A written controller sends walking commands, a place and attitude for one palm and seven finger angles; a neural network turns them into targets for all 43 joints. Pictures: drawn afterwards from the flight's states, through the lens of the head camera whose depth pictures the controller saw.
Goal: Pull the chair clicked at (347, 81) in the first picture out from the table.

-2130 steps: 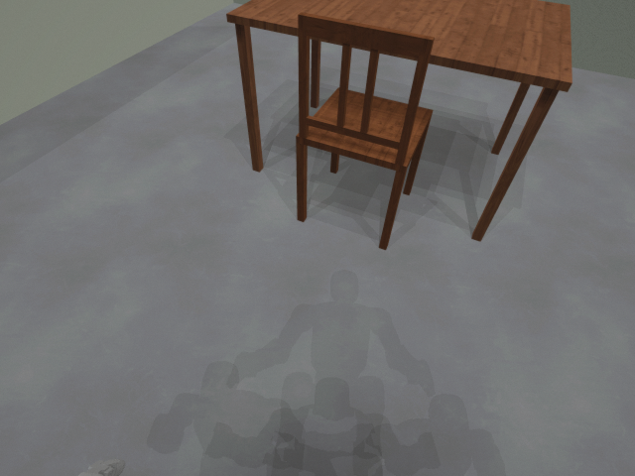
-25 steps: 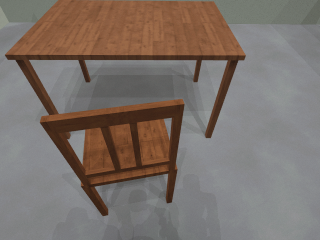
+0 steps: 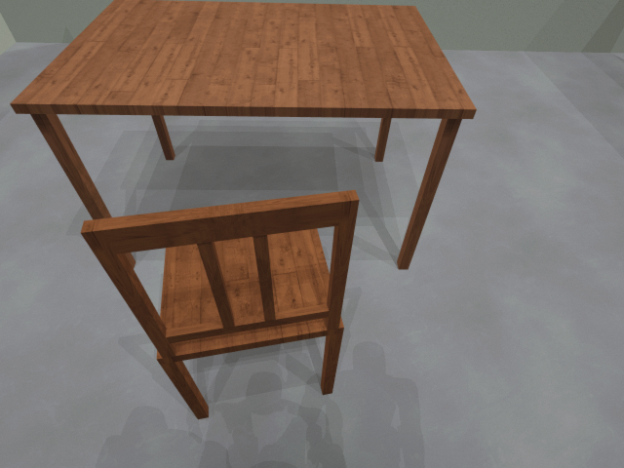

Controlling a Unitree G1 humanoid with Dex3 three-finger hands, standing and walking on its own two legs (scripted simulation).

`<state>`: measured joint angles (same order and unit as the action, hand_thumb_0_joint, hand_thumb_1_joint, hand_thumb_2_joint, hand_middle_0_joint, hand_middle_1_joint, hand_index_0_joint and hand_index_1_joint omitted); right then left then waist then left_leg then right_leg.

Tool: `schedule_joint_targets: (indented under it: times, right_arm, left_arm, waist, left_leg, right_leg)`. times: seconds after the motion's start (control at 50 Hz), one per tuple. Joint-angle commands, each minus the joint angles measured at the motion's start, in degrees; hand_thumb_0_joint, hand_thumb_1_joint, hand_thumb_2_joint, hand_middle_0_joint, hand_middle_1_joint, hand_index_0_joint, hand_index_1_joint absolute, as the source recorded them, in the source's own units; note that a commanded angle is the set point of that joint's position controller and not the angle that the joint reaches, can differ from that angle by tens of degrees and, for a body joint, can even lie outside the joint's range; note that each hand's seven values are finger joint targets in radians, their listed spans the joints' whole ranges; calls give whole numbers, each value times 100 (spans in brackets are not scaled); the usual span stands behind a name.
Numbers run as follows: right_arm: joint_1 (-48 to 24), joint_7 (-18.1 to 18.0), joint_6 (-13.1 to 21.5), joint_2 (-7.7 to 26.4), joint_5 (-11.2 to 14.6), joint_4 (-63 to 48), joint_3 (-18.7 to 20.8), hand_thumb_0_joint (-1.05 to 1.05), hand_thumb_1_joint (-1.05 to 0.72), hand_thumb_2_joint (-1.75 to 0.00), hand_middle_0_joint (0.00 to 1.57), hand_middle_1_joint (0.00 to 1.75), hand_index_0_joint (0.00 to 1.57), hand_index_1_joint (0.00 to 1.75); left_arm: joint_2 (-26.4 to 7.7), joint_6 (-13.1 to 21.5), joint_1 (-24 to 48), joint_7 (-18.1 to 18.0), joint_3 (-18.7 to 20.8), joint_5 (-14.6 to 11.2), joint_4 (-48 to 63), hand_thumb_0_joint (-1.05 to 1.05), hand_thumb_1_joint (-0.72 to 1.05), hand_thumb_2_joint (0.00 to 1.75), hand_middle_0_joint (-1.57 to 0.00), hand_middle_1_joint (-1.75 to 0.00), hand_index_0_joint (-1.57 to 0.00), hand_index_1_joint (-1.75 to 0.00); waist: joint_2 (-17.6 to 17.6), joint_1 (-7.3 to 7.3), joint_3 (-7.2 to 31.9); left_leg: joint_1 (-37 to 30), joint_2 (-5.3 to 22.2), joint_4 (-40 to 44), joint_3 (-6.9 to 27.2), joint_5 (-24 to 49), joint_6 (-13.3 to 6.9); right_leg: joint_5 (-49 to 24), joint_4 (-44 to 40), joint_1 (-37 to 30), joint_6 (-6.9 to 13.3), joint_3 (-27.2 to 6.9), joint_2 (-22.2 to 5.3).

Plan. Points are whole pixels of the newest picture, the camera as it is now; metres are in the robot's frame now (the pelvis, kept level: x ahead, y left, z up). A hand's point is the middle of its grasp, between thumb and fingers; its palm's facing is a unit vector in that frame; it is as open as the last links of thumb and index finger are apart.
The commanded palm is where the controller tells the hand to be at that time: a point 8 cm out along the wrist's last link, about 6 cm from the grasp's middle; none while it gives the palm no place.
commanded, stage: look again from close up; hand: left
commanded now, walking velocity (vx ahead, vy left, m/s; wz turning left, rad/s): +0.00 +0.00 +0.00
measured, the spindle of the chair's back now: (218, 286) +0.43 +0.20 -0.11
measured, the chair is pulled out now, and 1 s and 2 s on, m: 0.30 0.30 0.30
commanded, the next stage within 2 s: shuffle to correct the standing spot in 0.16 s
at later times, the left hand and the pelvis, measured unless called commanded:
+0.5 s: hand out of the picture -0.02 +0.16 -0.18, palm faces +0.06 -0.98 -0.18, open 7.4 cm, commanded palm none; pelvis +0.01 -0.01 +0.00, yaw +3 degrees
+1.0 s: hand out of the picture +0.01 +0.10 -0.19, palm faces +0.24 -0.96 -0.17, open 7.4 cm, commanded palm none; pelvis +0.04 -0.06 -0.01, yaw +12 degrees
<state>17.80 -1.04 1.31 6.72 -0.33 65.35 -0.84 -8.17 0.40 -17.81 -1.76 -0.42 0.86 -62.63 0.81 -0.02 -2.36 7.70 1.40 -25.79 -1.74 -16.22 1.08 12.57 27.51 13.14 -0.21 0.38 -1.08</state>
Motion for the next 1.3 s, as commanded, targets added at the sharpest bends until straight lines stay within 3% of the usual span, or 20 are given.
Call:
schedule_joint_targets:
  times: [0.0,0.26,0.42,0.48,0.56,0.62,0.7,0.76,0.8,0.86,0.9,0.94,0.98,1.06,1.08,1.1,1.12,1.18,1.26,1.28]
  right_arm:
    - [436,-59,53,502,7,-134,99,0,-90,-90,20,30,20,30]
    - [577,-58,67,454,6,-139,109,0,-90,-90,20,30,20,30]
    - [404,-40,-18,612,-51,-266,243,0,-90,-90,20,30,20,30]
    - [432,-53,-32,562,-54,-304,262,0,-90,-90,20,30,20,30]
    - [548,-83,-21,471,-61,-356,255,0,-90,-90,20,30,20,30]
    - [517,-101,-50,369,-60,-383,241,0,-90,-90,20,30,20,30]
    - [490,-119,-61,429,-67,-336,254,0,-90,-90,20,30,20,30]
    - [493,-173,-67,774,-75,-291,332,0,-90,-90,20,30,20,30]
    - [355,-210,-94,898,-70,-339,376,0,-90,-90,20,30,20,30]
    - [218,-213,-146,688,-55,-487,374,0,-90,-90,20,30,20,30]
    - [20,-243,-193,445,-35,-616,368,0,-90,-90,20,30,20,30]
    - [-203,-210,-182,405,-48,-647,375,0,-90,-90,20,30,20,30]
    - [-206,-145,-170,231,-5,-625,325,0,-90,-90,20,30,20,30]
    - [350,-53,-90,202,-29,-332,168,0,-90,-90,20,30,20,30]
    - [281,-59,-41,377,-48,-309,191,0,-90,-90,20,30,20,30]
    - [154,-77,-40,571,-48,-392,176,0,-90,-90,20,30,20,30]
    - [-105,-111,-18,571,-34,-375,149,0,-90,-90,20,30,20,30]
    - [-278,-102,-12,434,3,-371,76,0,-90,-90,20,30,20,30]
    - [85,-83,5,411,7,-230,52,0,-90,-90,20,30,20,30]
    - [-454,-61,-5,843,-71,-772,177,0,-90,-90,20,30,20,30]
  left_arm:
    - [-553,60,-427,-41,117,1,176,0,90,90,-20,-30,-20,-30]
    - [-507,62,-500,-39,126,0,154,0,90,90,-20,-30,-20,-30]
    - [-407,-5,-634,-4,149,69,227,0,90,90,-20,-30,-20,-30]
    - [-418,14,-710,1,166,67,252,0,90,90,-20,-30,-20,-30]
    - [-536,40,-889,-17,225,61,279,0,90,90,-20,-30,-20,-30]
    - [-657,8,-887,-24,273,62,295,0,90,90,-20,-30,-20,-30]
    - [-630,-55,-704,-16,279,59,396,0,90,90,-20,-30,-20,-30]
    - [-496,-78,-710,-6,290,49,496,0,90,90,-20,-30,-20,-30]
    - [-459,-94,-824,-12,301,53,530,0,90,90,-20,-30,-20,-30]
    - [-683,-104,-1050,-7,382,91,526,0,90,90,-20,-30,-20,-30]
    - [-852,-134,-1149,-9,394,122,514,0,90,90,-20,-30,-20,-30]
    - [-703,-125,-868,-48,316,174,573,0,90,90,-20,-30,-20,-30]
    - [-717,-53,-630,-80,297,162,579,0,90,90,-20,-30,-20,-30]
    - [-626,20,-182,-79,211,-7,535,0,90,90,-20,-30,-20,-30]
    - [-424,20,-314,-61,165,-24,532,0,90,90,-20,-30,-20,-30]
    - [-216,-1,-589,-87,127,4,514,0,90,90,-20,-30,-20,-30]
    - [-197,-33,-590,-99,79,-5,368,0,90,90,-20,-30,-20,-30]
    - [-266,14,-801,-72,24,13,128,0,90,90,-20,-30,-20,-30]
    - [-349,134,-764,-69,13,-18,118,0,90,90,-20,-30,-20,-30]
    - [-1114,225,-409,-173,-54,-100,410,0,90,90,-20,-30,-20,-30]
  waist:
    - [-133,-26,-355]
    - [13,8,-147]
    - [-546,-68,-616]
    - [-355,-64,-681]
    - [135,-36,-134]
    - [561,-3,-65]
    - [39,71,-91]
    - [-878,24,24]
    - [-935,-54,-47]
    - [196,-149,58]
    - [1031,-204,29]
    - [669,-172,-15]
    - [261,-69,-71]
    - [-124,210,-108]
    - [-607,54,-203]
    - [-555,-115,-185]
    - [-1143,-152,-248]
    - [-553,-251,-710]
    - [33,-45,-62]
    - [-922,234,-372]
  left_leg:
    - [410,352,549,305,570,-226]
    - [392,357,549,359,456,-251]
    - [1174,665,1080,1146,-1036,-518]
    - [1230,577,813,1112,-529,-548]
    - [986,269,-92,603,672,-414]
    - [1096,50,-613,266,638,-297]
    - [862,247,-481,445,1198,-326]
    - [696,779,-110,1198,2563,-538]
    - [769,886,-143,1401,2837,-639]
    - [1441,240,-1002,502,1859,-299]
    - [1924,-110,-2307,-76,-1156,-186]
    - [1898,33,-3068,-189,-1602,-183]
    - [1637,47,-2583,-187,-1475,-166]
    - [-77,207,216,-50,901,-236]
    - [-108,653,418,481,1718,-468]
    - [231,1029,399,794,1960,-748]
    - [682,1078,716,1121,1598,-881]
    - [960,667,706,673,910,-641]
    - [87,512,482,321,1228,-431]
    - [105,-52,100,586,2644,-547]
  right_leg:
    - [-205,-613,94,193,-434,-445]
    - [-42,-573,9,168,-364,-429]
    - [737,1,203,78,213,-232]
    - [591,-39,179,113,192,-264]
    - [20,-154,-158,247,1,-556]
    - [-497,-258,-316,438,-143,-795]
    - [-635,92,-88,439,199,-638]
    - [-524,691,-67,215,667,-245]
    - [-392,577,-100,169,651,-203]
    - [-1759,70,-921,318,223,-697]
    - [-3220,-498,-1131,730,-136,-1411]
    - [-3460,-550,-857,1292,-103,-1558]
    - [-3223,-579,-684,1408,-38,-1618]
    - [-1460,6,149,668,509,-985]
    - [-692,154,307,367,642,-615]
    - [164,-76,62,168,615,-471]
    - [432,-213,-310,87,574,-476]
    - [-150,-873,-577,202,353,-635]
    - [-934,-1031,-612,241,265,-863]
    - [-1997,-327,141,169,104,-514]
